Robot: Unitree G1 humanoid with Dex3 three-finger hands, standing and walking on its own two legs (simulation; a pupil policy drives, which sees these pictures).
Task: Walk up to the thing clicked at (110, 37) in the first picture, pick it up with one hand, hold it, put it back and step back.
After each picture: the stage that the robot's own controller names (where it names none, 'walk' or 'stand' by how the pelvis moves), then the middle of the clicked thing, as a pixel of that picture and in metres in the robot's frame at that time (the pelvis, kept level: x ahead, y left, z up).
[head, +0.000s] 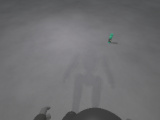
stand; (110, 38) +1.89 -0.47 -0.65
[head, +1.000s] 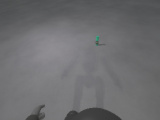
walk; (97, 40) +1.80 -0.04 -0.62
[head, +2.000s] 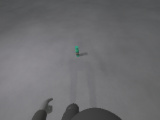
walk; (77, 51) +1.21 +0.33 -0.65
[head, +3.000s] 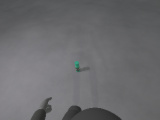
walk; (77, 66) +0.81 +0.25 -0.64
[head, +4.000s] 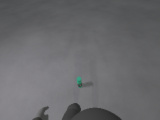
walk; (79, 82) +0.57 +0.19 -0.65
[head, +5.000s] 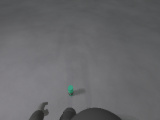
stand; (70, 91) +0.43 +0.19 -0.64
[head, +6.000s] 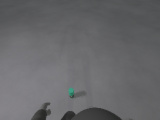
stand; (71, 93) +0.40 +0.19 -0.65
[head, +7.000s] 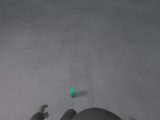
stand; (72, 93) +0.38 +0.19 -0.64
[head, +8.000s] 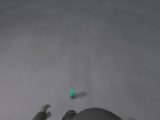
stand; (72, 94) +0.39 +0.20 -0.66
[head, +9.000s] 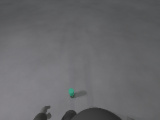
stand; (71, 93) +0.37 +0.20 -0.66
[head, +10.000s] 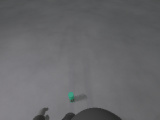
stand; (71, 97) +0.35 +0.19 -0.66
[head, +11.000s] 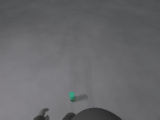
stand; (72, 97) +0.35 +0.18 -0.66
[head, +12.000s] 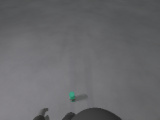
stand; (72, 97) +0.35 +0.18 -0.66
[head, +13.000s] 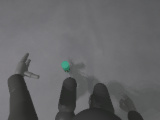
go down; (66, 67) +0.41 +0.21 -0.39
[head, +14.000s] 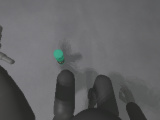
go down; (60, 58) +0.43 +0.25 -0.28
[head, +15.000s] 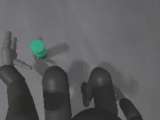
close in; (40, 52) +0.40 +0.29 -0.17
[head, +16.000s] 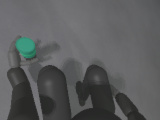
close; (29, 52) +0.39 +0.31 -0.15
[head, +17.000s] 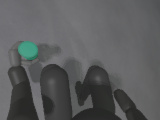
lift; (30, 53) +0.37 +0.30 -0.15
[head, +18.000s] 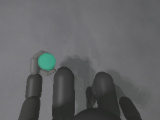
lift; (48, 64) +0.31 +0.27 -0.06
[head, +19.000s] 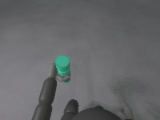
lift; (64, 71) +0.31 +0.17 +0.07
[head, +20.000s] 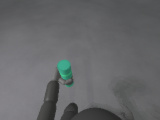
hold; (67, 75) +0.30 +0.16 +0.02
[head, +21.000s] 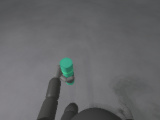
hold; (68, 73) +0.32 +0.15 +0.02
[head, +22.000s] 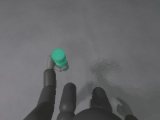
crouch; (62, 62) +0.39 +0.19 -0.03
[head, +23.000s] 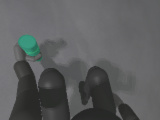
lower; (33, 51) +0.41 +0.29 -0.16
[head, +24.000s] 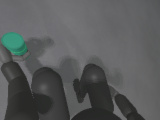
lower; (19, 49) +0.41 +0.32 -0.16
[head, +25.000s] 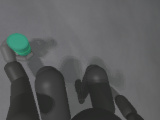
lower; (23, 49) +0.40 +0.32 -0.16
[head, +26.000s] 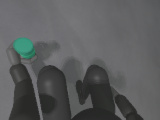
lower; (28, 52) +0.39 +0.31 -0.16
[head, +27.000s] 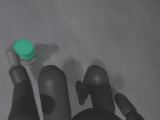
rest; (27, 54) +0.38 +0.31 -0.16
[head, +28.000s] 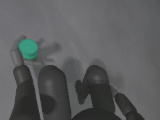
open; (30, 53) +0.38 +0.30 -0.16
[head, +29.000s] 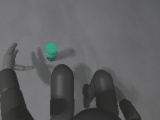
stand; (51, 53) +0.40 +0.27 -0.20
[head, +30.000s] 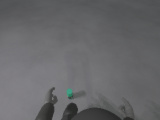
stand; (69, 94) +0.35 +0.18 -0.57
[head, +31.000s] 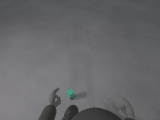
stand; (71, 95) +0.37 +0.19 -0.60
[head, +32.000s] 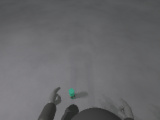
stand; (72, 94) +0.36 +0.19 -0.60
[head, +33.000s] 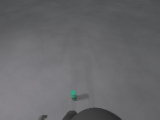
stand; (73, 95) +0.40 +0.18 -0.65
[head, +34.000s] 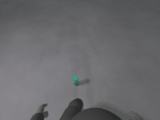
walk; (76, 81) +0.50 +0.20 -0.63
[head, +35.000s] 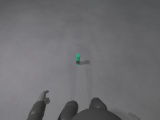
walk; (78, 59) +0.82 +0.17 -0.63
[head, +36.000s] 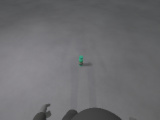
stand; (81, 61) +0.99 +0.17 -0.64
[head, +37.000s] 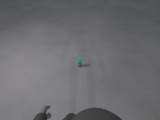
stand; (79, 62) +0.98 +0.19 -0.66
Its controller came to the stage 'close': yes
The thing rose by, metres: 0.67
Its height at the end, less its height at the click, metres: +0.00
